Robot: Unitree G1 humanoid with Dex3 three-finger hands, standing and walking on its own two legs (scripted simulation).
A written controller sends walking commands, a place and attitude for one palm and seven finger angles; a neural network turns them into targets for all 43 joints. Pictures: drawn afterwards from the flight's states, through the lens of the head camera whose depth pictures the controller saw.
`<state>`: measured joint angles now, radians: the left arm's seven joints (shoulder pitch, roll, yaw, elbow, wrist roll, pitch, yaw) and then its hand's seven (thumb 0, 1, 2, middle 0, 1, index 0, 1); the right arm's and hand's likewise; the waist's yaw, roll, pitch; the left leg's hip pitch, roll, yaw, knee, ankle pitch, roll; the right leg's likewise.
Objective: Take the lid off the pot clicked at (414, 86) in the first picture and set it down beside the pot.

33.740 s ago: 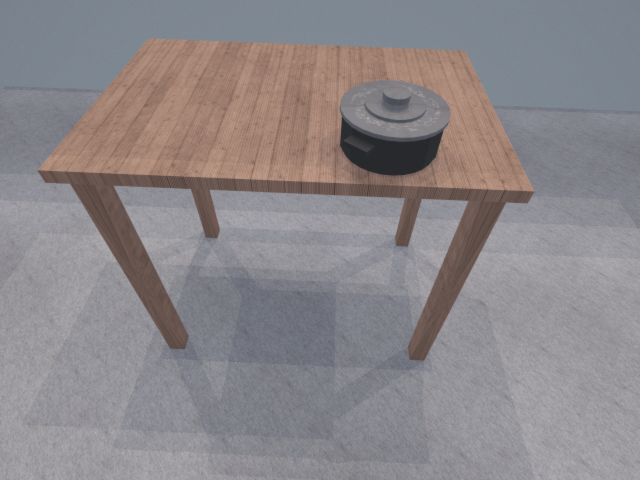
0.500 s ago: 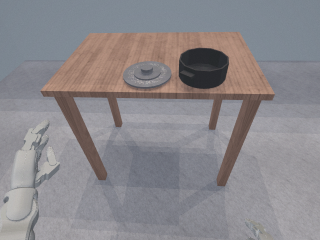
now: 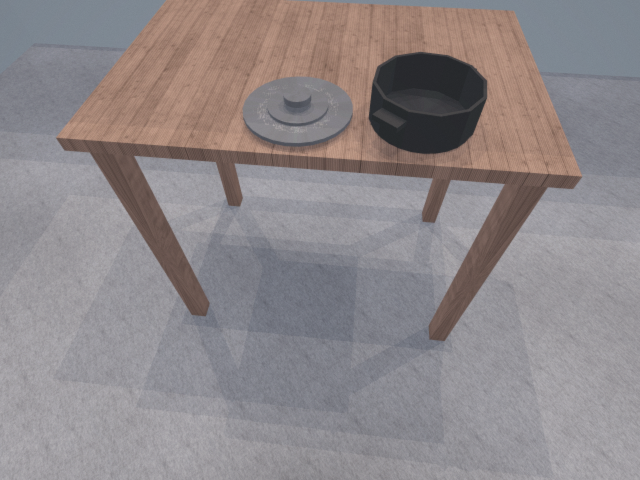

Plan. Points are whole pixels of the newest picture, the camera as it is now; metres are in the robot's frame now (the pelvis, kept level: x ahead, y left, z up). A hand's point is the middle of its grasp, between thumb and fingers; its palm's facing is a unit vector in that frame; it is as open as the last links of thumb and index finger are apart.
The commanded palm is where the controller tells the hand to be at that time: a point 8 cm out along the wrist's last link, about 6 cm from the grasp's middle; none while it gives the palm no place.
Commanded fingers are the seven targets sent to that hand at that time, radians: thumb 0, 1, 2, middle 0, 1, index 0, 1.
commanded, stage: stop stepping back and stand still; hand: left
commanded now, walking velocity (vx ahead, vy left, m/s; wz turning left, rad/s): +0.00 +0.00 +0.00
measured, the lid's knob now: (297, 96) +0.72 +0.08 +0.05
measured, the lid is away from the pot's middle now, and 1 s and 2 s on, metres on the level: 0.23 0.23 0.23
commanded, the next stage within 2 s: let the arm hang, fingers relaxed in 0.28 s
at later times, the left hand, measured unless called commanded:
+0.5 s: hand out of the picture +0.05 +0.18 -0.17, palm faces +0.01 -0.98 -0.20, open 7.3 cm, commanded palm none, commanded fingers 0.00 0.90 0.90 -0.20 -0.30 -0.20 -0.30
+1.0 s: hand out of the picture +0.04 +0.18 -0.18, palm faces +0.01 -0.98 -0.19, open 7.4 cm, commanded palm none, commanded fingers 0.00 0.90 0.90 -0.20 -0.30 -0.20 -0.30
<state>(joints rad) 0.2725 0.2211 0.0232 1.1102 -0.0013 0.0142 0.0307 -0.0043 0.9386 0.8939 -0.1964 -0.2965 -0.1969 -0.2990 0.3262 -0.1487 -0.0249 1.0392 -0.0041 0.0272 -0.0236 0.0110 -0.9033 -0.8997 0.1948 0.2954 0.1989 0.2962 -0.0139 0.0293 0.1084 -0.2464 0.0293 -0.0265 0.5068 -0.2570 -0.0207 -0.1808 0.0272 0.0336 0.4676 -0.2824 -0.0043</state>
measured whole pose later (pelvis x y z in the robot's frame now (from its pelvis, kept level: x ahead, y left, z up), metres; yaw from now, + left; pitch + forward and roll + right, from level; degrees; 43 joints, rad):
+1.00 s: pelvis +0.02 +0.01 +0.00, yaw -2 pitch -1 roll +0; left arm 0.23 0.15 0.03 1.13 0.01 0.00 0.04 0.01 0.92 0.89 -0.20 -0.30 -0.20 -0.30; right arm 0.28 -0.13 -0.03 1.08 0.00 0.01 -0.04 0.01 -0.91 -0.90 0.19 0.30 0.20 0.30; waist -0.01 0.00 0.08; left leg -0.18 0.02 0.01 0.47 -0.28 -0.01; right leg -0.13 0.02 0.07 0.44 -0.30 0.01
